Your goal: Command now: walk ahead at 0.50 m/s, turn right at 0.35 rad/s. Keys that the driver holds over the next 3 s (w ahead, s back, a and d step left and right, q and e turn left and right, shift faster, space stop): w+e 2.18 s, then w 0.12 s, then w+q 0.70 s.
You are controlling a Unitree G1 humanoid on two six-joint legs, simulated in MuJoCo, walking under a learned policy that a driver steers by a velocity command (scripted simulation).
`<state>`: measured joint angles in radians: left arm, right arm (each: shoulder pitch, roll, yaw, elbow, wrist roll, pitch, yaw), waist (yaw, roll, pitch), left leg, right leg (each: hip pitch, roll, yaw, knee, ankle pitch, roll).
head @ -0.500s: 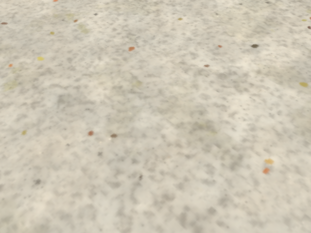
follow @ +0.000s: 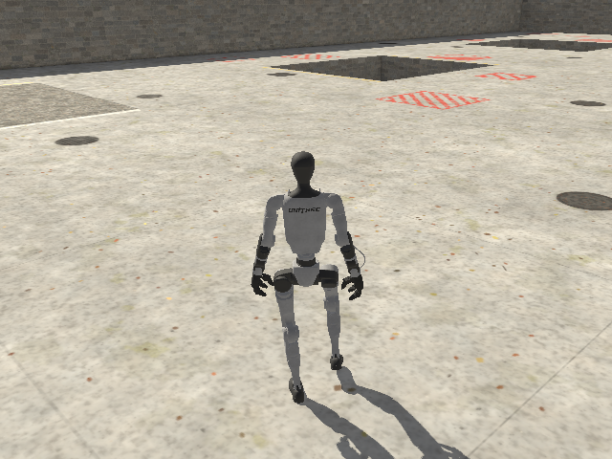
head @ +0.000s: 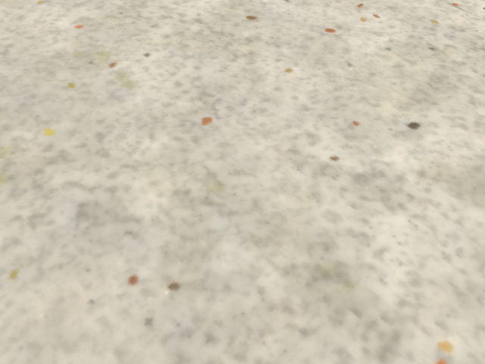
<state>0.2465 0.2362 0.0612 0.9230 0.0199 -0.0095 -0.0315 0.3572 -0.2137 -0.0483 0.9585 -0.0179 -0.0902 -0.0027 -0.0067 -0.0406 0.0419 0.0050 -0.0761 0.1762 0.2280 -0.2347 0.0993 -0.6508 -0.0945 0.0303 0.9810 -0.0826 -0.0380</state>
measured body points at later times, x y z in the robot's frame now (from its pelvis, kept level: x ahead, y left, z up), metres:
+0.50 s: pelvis +0.26 -0.06 +0.00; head +0.29 -0.08 +0.45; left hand +0.36 +0.20 -0.13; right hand +0.35 -0.35 -0.12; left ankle +0.40 +0.10 -0.67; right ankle +0.23 -0.09 -0.74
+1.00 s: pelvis +0.54 -0.11 +0.00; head +0.57 -0.11 +0.45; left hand +0.79 +0.06 -0.12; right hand +0.45 -0.38 -0.11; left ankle +0.60 -0.03 -0.74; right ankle +0.48 -0.22 -0.66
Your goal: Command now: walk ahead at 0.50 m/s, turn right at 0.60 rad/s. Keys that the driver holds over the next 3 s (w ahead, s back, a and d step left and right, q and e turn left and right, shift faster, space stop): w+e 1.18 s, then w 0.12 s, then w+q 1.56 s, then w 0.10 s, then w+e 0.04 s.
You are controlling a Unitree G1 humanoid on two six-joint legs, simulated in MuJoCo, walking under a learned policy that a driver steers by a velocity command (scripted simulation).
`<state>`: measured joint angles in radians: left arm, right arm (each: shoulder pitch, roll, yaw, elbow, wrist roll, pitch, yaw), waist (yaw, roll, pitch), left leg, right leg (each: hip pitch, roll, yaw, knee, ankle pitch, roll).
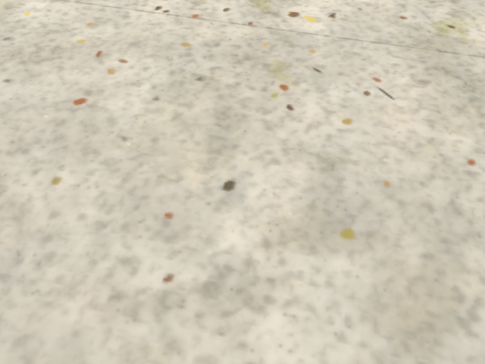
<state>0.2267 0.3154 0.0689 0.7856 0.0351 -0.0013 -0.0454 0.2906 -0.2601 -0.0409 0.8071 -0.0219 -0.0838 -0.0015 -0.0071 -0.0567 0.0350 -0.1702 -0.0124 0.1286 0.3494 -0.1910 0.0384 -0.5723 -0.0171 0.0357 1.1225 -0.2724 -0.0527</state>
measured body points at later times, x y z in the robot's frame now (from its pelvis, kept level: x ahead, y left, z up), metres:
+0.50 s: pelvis +0.25 -0.08 +0.00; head +0.29 -0.11 +0.44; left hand +0.41 +0.16 -0.12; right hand +0.29 -0.37 -0.12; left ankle +0.31 +0.08 -0.66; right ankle +0.25 -0.13 -0.74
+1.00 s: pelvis +0.54 -0.14 +0.00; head +0.56 -0.14 +0.44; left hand +0.76 +0.05 -0.13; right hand +0.48 -0.43 -0.10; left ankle +0.61 -0.07 -0.74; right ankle +0.42 -0.20 -0.66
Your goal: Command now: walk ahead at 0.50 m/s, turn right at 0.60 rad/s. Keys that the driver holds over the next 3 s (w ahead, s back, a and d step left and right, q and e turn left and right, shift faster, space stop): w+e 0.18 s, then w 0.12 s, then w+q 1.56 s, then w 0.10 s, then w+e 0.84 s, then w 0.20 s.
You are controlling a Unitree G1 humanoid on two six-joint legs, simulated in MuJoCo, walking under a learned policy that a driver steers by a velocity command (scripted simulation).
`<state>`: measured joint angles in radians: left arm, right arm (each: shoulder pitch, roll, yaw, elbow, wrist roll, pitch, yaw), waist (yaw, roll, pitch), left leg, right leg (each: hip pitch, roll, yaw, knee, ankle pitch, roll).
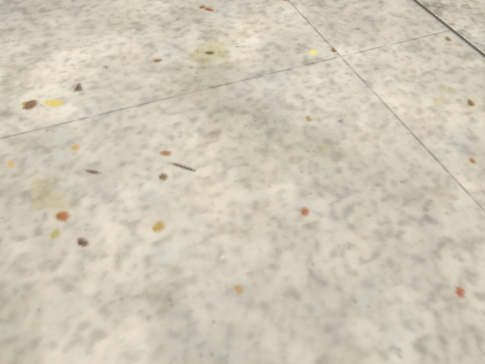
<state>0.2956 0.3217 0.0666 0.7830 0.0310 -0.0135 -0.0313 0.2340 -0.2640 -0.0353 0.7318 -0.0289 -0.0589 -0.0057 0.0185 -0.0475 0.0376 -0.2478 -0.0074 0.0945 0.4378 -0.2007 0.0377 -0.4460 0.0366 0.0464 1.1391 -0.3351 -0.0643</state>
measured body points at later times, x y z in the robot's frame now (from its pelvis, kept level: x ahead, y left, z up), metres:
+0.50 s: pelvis +0.26 -0.07 +0.00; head +0.29 -0.09 +0.45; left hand +0.43 +0.16 -0.11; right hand +0.25 -0.33 -0.14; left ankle +0.21 +0.09 -0.65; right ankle +0.28 -0.13 -0.74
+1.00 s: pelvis +0.53 -0.05 -0.02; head +0.56 -0.05 +0.43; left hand +0.56 +0.21 -0.15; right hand +0.69 -0.31 -0.13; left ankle +0.58 +0.00 -0.74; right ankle +0.39 -0.18 -0.63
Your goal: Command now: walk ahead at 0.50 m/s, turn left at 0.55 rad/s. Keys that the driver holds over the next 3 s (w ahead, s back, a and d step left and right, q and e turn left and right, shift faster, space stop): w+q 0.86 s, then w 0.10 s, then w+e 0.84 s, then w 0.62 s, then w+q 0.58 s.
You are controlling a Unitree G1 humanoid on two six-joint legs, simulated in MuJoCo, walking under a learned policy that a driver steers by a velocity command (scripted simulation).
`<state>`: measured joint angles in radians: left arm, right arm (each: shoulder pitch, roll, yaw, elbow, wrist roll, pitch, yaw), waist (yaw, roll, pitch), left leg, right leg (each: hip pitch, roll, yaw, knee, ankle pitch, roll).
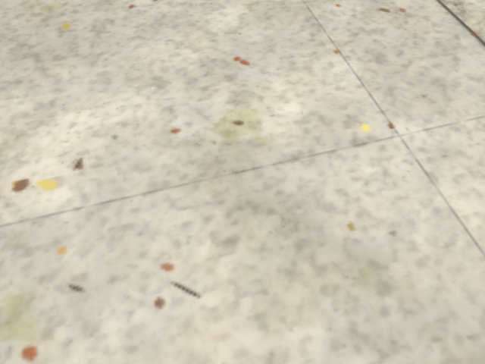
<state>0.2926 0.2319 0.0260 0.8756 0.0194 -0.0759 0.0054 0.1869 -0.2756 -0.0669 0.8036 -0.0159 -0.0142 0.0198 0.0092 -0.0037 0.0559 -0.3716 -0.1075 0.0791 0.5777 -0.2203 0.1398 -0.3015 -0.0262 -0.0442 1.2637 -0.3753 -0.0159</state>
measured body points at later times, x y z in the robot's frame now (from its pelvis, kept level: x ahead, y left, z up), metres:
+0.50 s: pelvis +0.27 -0.04 +0.01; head +0.30 -0.04 +0.46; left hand +0.37 +0.26 -0.08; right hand +0.39 -0.30 -0.12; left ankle +0.12 +0.04 -0.64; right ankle +0.37 -0.12 -0.72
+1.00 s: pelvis +0.49 +0.11 +0.00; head +0.51 +0.14 +0.45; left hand +0.35 +0.33 -0.14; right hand +0.79 +0.01 -0.09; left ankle +0.51 +0.19 -0.72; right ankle +0.42 -0.10 -0.64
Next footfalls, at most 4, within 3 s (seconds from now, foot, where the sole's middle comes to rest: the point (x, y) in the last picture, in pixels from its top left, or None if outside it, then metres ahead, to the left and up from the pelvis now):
0.40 right None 0.41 -0.11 -0.76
0.92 left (177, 332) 0.54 0.22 -0.76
1.48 right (181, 228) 0.88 0.24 -0.76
1.98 left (120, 168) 1.13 0.48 -0.76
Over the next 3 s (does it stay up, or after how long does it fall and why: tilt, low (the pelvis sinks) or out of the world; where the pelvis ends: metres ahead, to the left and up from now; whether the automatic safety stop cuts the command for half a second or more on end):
stays up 1.50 0.42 0.01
